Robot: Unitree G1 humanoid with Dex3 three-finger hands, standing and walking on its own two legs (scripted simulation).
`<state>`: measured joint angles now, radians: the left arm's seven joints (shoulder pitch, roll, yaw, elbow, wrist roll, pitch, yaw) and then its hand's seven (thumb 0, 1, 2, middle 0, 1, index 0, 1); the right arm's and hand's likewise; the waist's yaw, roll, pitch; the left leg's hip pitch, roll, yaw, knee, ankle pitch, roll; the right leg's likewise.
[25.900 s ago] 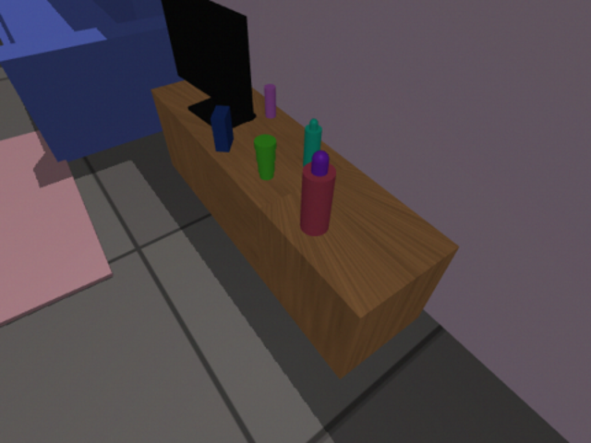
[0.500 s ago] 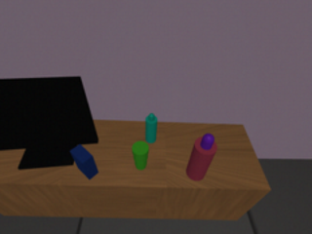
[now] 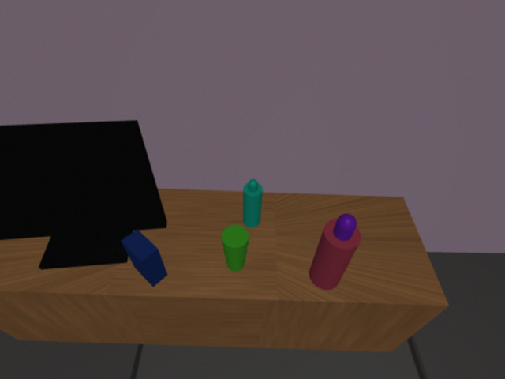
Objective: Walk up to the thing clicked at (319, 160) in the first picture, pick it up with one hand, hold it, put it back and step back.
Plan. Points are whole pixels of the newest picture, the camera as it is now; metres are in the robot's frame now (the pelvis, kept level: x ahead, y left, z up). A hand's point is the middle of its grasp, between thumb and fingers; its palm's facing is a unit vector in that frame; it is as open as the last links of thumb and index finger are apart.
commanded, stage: stand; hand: right
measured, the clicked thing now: (335, 250) +0.47 -0.21 -0.20
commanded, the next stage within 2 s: step back in 1.22 s
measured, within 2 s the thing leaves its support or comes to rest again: neither
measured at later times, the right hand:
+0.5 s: hand out of the picture +0.08 -0.25 -0.16, palm faces -0.02 +0.94 -0.35, open 7.4 cm
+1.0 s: hand out of the picture +0.08 -0.24 -0.16, palm faces -0.03 +0.94 -0.34, open 7.4 cm
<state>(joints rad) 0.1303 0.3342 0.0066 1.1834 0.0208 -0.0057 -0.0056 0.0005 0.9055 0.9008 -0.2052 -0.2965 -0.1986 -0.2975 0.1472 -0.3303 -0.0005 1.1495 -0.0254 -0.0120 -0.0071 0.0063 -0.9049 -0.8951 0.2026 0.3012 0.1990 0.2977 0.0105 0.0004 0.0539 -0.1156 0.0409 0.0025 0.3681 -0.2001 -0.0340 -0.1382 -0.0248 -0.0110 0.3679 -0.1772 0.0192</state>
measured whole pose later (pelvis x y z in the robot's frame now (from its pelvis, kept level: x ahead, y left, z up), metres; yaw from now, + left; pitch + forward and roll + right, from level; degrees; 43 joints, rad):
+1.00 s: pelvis +0.02 +0.01 +0.00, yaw +0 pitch -3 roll +0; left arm 0.11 0.34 0.01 1.16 0.02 -0.01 0.00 0.00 0.91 0.90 -0.21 -0.30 -0.20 -0.30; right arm 0.12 -0.34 0.00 1.15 -0.02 -0.02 0.00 0.01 -0.90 -0.90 0.20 0.30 0.20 0.30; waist 0.00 0.00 0.05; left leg -0.08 0.02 0.01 0.33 -0.20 -0.02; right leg -0.10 -0.04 -0.01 0.32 -0.18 0.04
